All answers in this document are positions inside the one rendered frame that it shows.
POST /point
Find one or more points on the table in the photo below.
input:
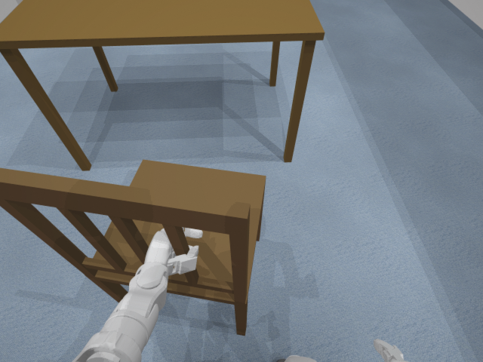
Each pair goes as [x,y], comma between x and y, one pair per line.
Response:
[97,23]

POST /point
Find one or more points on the robot left hand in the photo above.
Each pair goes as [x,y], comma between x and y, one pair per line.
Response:
[161,251]

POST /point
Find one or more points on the robot right hand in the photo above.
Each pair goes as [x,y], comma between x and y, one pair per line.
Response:
[389,353]

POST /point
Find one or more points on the chair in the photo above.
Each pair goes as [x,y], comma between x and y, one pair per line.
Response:
[226,205]

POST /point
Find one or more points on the left robot forearm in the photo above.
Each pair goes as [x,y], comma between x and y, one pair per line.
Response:
[127,330]

